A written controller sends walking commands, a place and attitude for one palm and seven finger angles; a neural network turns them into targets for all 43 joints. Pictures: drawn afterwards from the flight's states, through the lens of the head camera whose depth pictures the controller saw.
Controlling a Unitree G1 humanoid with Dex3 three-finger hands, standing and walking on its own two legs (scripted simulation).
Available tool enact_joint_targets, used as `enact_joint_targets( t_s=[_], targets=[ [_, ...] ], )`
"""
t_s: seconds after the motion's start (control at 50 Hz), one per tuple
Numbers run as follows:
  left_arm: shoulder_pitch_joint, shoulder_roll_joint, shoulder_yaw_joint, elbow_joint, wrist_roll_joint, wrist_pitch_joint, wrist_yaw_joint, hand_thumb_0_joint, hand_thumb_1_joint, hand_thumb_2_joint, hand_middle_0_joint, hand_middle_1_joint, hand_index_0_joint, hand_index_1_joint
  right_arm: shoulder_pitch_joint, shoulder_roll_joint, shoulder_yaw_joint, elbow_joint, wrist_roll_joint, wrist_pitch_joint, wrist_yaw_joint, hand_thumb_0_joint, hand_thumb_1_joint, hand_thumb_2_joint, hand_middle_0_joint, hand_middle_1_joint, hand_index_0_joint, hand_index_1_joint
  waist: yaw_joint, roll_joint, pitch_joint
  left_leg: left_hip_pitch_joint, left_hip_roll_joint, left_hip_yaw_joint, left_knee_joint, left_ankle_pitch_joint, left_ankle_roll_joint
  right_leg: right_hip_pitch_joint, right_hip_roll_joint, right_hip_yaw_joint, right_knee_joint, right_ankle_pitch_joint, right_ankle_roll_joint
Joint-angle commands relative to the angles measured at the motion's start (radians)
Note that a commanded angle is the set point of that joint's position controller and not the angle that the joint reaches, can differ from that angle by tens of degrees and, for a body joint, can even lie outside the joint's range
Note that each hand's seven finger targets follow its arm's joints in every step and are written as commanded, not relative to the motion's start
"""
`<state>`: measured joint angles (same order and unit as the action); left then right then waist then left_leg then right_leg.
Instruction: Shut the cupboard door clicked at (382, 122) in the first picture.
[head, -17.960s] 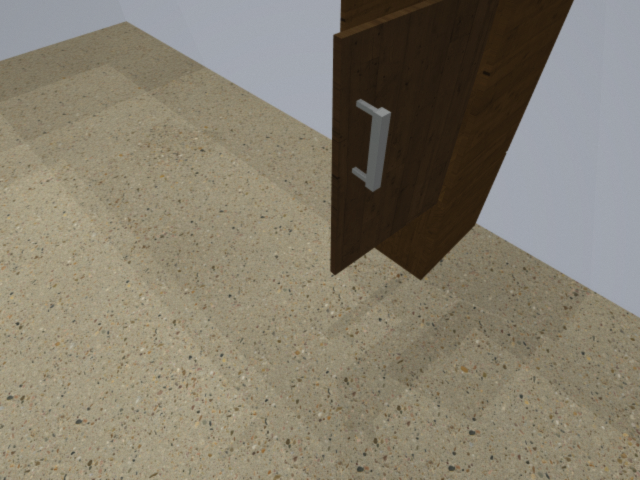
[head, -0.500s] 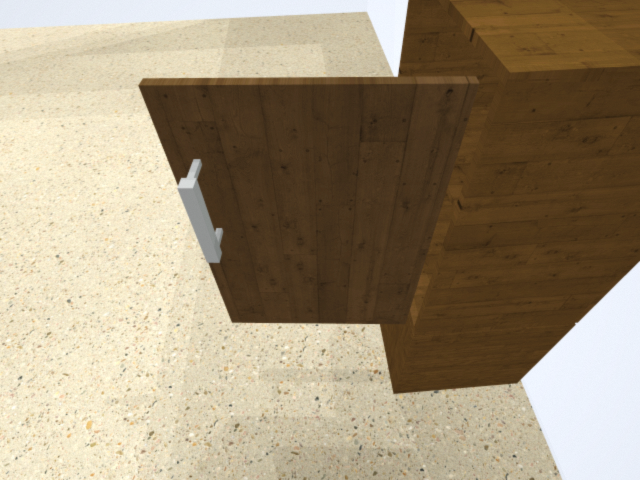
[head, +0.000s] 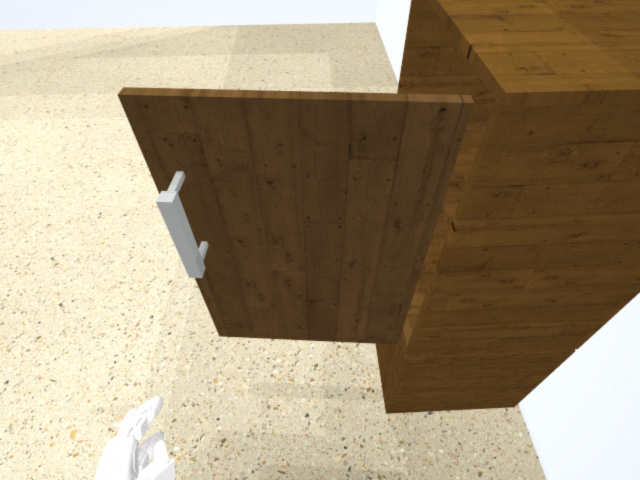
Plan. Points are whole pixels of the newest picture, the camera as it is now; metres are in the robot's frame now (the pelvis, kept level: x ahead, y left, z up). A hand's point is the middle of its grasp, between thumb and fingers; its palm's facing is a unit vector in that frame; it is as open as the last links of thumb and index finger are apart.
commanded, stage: raise the hand and make a fist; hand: left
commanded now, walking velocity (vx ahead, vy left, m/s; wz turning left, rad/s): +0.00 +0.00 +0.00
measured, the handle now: (188, 227) +0.44 +0.22 +0.06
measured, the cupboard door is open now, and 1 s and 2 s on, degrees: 84 84 84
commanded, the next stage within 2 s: bring the fist close to the handle in 1.80 s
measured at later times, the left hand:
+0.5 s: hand (161, 467) +0.14 +0.18 +0.00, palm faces -0.06 -1.00 -0.06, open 5.2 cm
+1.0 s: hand (146, 438) +0.17 +0.20 +0.02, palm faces -0.05 -1.00 -0.05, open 3.2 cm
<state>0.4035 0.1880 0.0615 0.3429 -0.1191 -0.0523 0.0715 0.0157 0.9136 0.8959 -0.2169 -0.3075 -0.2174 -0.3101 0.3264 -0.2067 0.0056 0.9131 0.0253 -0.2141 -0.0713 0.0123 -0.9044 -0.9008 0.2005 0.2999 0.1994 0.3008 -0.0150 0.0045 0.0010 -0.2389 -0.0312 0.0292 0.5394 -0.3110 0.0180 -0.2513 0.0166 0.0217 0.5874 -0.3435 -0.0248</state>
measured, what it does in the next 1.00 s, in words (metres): lowers itself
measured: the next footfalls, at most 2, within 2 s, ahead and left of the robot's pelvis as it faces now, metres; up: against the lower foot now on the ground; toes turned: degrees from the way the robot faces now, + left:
none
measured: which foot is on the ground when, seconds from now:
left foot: down 0.00-1.00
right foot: down 0.00-1.00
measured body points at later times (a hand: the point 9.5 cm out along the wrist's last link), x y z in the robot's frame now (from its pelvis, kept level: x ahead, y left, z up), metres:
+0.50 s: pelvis -0.06 -0.01 -0.09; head -0.01 +0.00 +0.36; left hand +0.14 +0.24 +0.01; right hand +0.18 -0.21 -0.15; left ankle -0.02 +0.11 -0.73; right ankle -0.02 -0.10 -0.73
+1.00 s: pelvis -0.04 +0.02 -0.05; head +0.00 +0.03 +0.39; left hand +0.16 +0.25 +0.03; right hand +0.15 -0.21 -0.11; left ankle -0.02 +0.11 -0.73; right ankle -0.02 -0.10 -0.73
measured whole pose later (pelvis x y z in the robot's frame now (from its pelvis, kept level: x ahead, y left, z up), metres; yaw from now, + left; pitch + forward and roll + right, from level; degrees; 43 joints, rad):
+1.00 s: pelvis -0.04 +0.02 -0.05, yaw +2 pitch +10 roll -2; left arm 0.44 0.28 0.10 -0.20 -0.27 -0.25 -0.24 0.02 0.90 0.90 -1.06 -1.23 -1.06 -1.23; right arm 0.27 -0.25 0.01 0.49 0.05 -0.22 -0.07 0.02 -0.90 -0.90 0.20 0.30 0.20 0.30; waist 0.00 0.03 -0.11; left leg -0.72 -0.03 -0.01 1.02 -0.46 0.05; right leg -0.67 0.02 -0.03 0.97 -0.46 0.00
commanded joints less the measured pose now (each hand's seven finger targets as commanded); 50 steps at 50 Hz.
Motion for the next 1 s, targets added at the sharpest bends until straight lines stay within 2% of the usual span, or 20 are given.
enact_joint_targets(
  t_s=[0.0, 0.04, 0.08, 0.12, 0.18, 0.24, 0.28, 0.32, 0.38, 0.42, 0.5, 0.54, 0.58, 0.62, 0.66, 0.72, 0.78, 0.84, 0.92, 0.98],
  targets=[
    [0.07, 0.039, 0.07, -0.247, -0.062, -0.173, -0.047, 0.0, 0.9, 0.9, -0.31, -0.42, -0.31, -0.42, -0.138, -0.151, -0.076, -0.267, -0.011, -0.133, 0.026, 0.0, -0.9, -0.9, 0.2, 0.3, 0.2, 0.3, -0.004, -0.108, 0.006, -0.113, 0.037, -0.066, 0.071, 0.324, -0.02, -0.198, -0.021, -0.092, -0.009, 0.287, 0.013],
    [0.293, -0.013, 0.108, -0.058, -0.105, -0.29, -0.155, 0.0, 0.9, 0.9, -0.347, -0.46, -0.347, -0.46, -0.161, -0.135, -0.086, -0.309, -0.011, -0.119, 0.043, 0.0, -0.9, -0.9, 0.2, 0.3, 0.2, 0.3, 0.043, -0.337, 0.043, -0.291, 0.005, -0.051, 0.148, 0.178, -0.027, -0.241, -0.036, -0.067, 0.06, 0.3, 0.03],
    [0.351, 0.005, 0.148, -0.085, -0.152, -0.439, -0.3, 0.0, 0.9, 0.9, -0.383, -0.5, -0.383, -0.5, -0.177, -0.14, -0.102, -0.353, -0.019, -0.11, 0.058, 0.0, -0.9, -0.9, 0.2, 0.3, 0.2, 0.3, 0.077, -0.39, -0.056, -0.409, -0.016, -0.028, 0.239, 0.111, -0.037, -0.238, -0.052, -0.023, 0.156, 0.367, 0.046],
    [0.297, 0.09, 0.203, -0.061, -0.174, -0.541, -0.441, 0.0, 0.9, 0.9, -0.42, -0.54, -0.42, -0.54, -0.182, -0.152, -0.11, -0.401, -0.007, -0.111, 0.068, 0.0, -0.9, -0.9, 0.2, 0.3, 0.2, 0.3, 0.074, -0.294, -0.117, -0.473, -0.027, -0.019, 0.328, 0.077, -0.045, -0.25, -0.079, 0.056, 0.224, 0.394, 0.042],
    [0.139, 0.19, 0.264, -0.231, -0.202, -0.561, -0.53, 0.0, 0.9, 0.9, -0.475, -0.6, -0.475, -0.6, -0.219, -0.16, -0.103, -0.499, 0.0, -0.106, 0.06, 0.0, -0.9, -0.9, 0.2, 0.3, 0.2, 0.3, 0.084, -0.029, -0.254, -0.515, -0.041, 0.014, 0.412, 0.022, -0.022, -0.297, -0.078, 0.111, 0.258, 0.173, 0.028],
    [-0.11, 0.229, 0.271, -0.533, -0.246, -0.6, -0.502, 0.0, 0.9, 0.9, -0.53, -0.66, -0.53, -0.66, -0.204, -0.147, -0.092, -0.546, -0.007, -0.122, 0.04, 0.0, -0.9, -0.9, 0.2, 0.3, 0.2, 0.3, 0.048, 0.13, -0.372, -0.497, -0.017, -0.013, 0.486, -0.035, 0.0, -0.393, -0.061, 0.144, 0.261, -0.075, 0.023],
    [-0.187, 0.216, 0.239, -0.704, -0.255, -0.651, -0.458, 0.0, 0.9, 0.9, -0.567, -0.7, -0.567, -0.7, -0.182, -0.145, -0.085, -0.526, -0.012, -0.133, 0.028, 0.0, -0.9, -0.9, 0.2, 0.3, 0.2, 0.3, 0.013, 0.17, -0.415, -0.442, 0.004, -0.042, 0.517, -0.005, 0.015, -0.445, -0.033, 0.104, 0.3, -0.04, 0.01],
    [-0.26, 0.182, 0.145, -0.79, -0.246, -0.672, -0.446, 0.0, 0.9, 0.9, -0.603, -0.74, -0.603, -0.74, -0.169, -0.161, -0.074, -0.5, -0.014, -0.14, 0.014, 0.0, -0.9, -0.9, 0.2, 0.3, 0.2, 0.3, -0.031, 0.144, -0.393, -0.423, 0.019, -0.064, 0.539, 0.0, 0.028, -0.512, -0.005, 0.071, 0.34, -0.025, -0.002],
    [-0.214, 0.147, 0.058, -0.673, -0.213, -0.602, -0.457, 0.0, 0.9, 0.9, -0.658, -0.8, -0.658, -0.8, -0.155, -0.179, -0.065, -0.488, 0.002, -0.141, -0.003, 0.0, -0.9, -0.9, 0.2, 0.3, 0.2, 0.3, -0.064, 0.078, -0.263, -0.494, 0.032, -0.083, 0.521, -0.092, 0.034, -0.575, 0.012, 0.03, 0.322, -0.14, -0.004],
    [-0.156, 0.138, 0.037, -0.517, -0.2, -0.473, -0.477, 0.0, 0.9, 0.9, -0.695, -0.84, -0.695, -0.84, -0.151, -0.182, -0.054, -0.493, 0.018, -0.122, -0.013, 0.0, -0.9, -0.9, 0.2, 0.3, 0.2, 0.3, -0.054, 0.033, -0.178, -0.547, 0.03, -0.094, 0.482, -0.145, 0.035, -0.562, 0.015, 0.033, 0.272, -0.208, 0.0],
    [0.017, 0.206, 0.129, -0.53, -0.184, -0.194, -0.462, 0.0, 0.9, 0.9, -0.768, -0.92, -0.768, -0.92, -0.166, -0.168, -0.057, -0.592, 0.045, -0.068, -0.011, 0.0, -0.9, -0.9, 0.2, 0.3, 0.2, 0.3, 0.048, -0.018, -0.296, -0.496, 0.017, -0.08, 0.372, -0.128, 0.026, -0.393, -0.014, 0.024, 0.206, -0.237, 0.014],
    [0.05, 0.222, 0.212, -0.612, -0.212, -0.139, -0.403, 0.0, 0.9, 0.9, -0.805, -0.96, -0.805, -0.96, -0.182, -0.139, -0.047, -0.617, 0.037, -0.045, -0.008, 0.0, -0.9, -0.9, 0.2, 0.3, 0.2, 0.3, 0.089, -0.017, -0.352, -0.463, 0.012, -0.082, 0.342, -0.068, 0.018, -0.316, -0.008, -0.01, 0.231, -0.158, 0.009],
    [0.046, 0.203, 0.261, -0.681, -0.234, -0.155, -0.319, 0.0, 0.9, 0.9, -0.842, -1.0, -0.842, -1.0, -0.188, -0.113, -0.042, -0.614, 0.028, -0.032, -0.011, 0.0, -0.9, -0.9, 0.2, 0.3, 0.2, 0.3, 0.093, -0.068, -0.332, -0.453, 0.019, -0.083, 0.328, -0.032, 0.011, -0.308, 0.007, -0.043, 0.244, -0.089, 0.007],
    [0.007, 0.205, 0.274, -0.742, -0.233, -0.231, -0.252, 0.0, 0.9, 0.9, -0.878, -1.04, -0.878, -1.04, -0.177, -0.11, -0.036, -0.599, 0.013, -0.043, -0.007, 0.0, -0.9, -0.9, 0.2, 0.3, 0.2, 0.3, 0.092, -0.023, -0.306, -0.437, 0.025, -0.096, 0.317, 0.005, 0.002, -0.326, 0.02, -0.069, 0.281, -0.024, -0.007],
    [0.01, 0.167, 0.212, -0.73, -0.201, -0.313, -0.228, 0.0, 0.9, 0.9, -0.915, -1.08, -0.915, -1.08, -0.147, -0.117, -0.035, -0.578, 0.003, -0.057, 0.006, 0.0, -0.9, -0.9, 0.2, 0.3, 0.2, 0.3, 0.057, 0.019, -0.275, -0.421, 0.032, -0.1, 0.319, 0.004, -0.001, -0.403, 0.019, -0.085, 0.307, -0.017, -0.008],
    [-0.035, 0.115, 0.078, -0.707, -0.161, -0.385, -0.265, 0.0, 0.9, 0.9, -0.97, -1.14, -0.97, -1.14, -0.128, -0.151, -0.029, -0.563, -0.005, -0.078, 0.019, 0.0, -0.9, -0.9, 0.2, 0.3, 0.2, 0.3, 0.0, 0.037, -0.225, -0.428, 0.04, -0.122, 0.326, -0.069, 0.004, -0.492, 0.018, -0.091, 0.324, -0.073, -0.009],
    [-0.023, 0.113, 0.015, -0.691, -0.156, -0.366, -0.338, 0.0, 0.9, 0.9, -1.025, -1.2, -1.025, -1.2, -0.102, -0.176, -0.04, -0.568, 0.013, -0.101, 0.014, 0.0, -0.9, -0.9, 0.2, 0.3, 0.2, 0.3, -0.02, 0.058, -0.257, -0.391, 0.042, -0.138, 0.3, -0.137, 0.006, -0.483, 0.011, -0.079, 0.289, -0.103, -0.004],
    [-0.026, 0.199, 0.093, -0.735, -0.163, -0.305, -0.357, 0.0, 0.9, 0.9, -1.08, -1.26, -1.08, -1.26, -0.097, -0.183, -0.045, -0.579, 0.024, -0.101, 0.001, 0.0, -0.9, -0.9, 0.2, 0.3, 0.2, 0.3, 0.006, 0.045, -0.312, -0.354, 0.039, -0.145, 0.271, -0.096, 0.009, -0.405, 0.009, -0.076, 0.267, -0.057, -0.005],
    [-0.012, 0.271, 0.242, -0.809, -0.184, -0.273, -0.28, 0.0, 0.9, 0.9, -1.153, -1.34, -1.153, -1.34, -0.115, -0.155, -0.038, -0.583, 0.019, -0.073, -0.008, 0.0, -0.9, -0.9, 0.2, 0.3, 0.2, 0.3, 0.069, 0.085, -0.334, -0.294, 0.039, -0.141, 0.235, 0.035, -0.01, -0.316, 0.021, -0.094, 0.272, 0.042, -0.017],
    [-0.004, 0.181, 0.193, -0.796, -0.204, -0.273, -0.249, 0.0, 0.9, 0.9, -1.208, -1.4, -1.208, -1.4, -0.11, -0.141, -0.029, -0.585, 0.019, -0.052, 0.0, 0.0, -0.9, -0.9, 0.2, 0.3, 0.2, 0.3, 0.046, 0.084, -0.271, -0.277, 0.04, -0.122, 0.23, 0.069, -0.018, -0.325, 0.023, -0.107, 0.254, 0.075, -0.01]
  ],
)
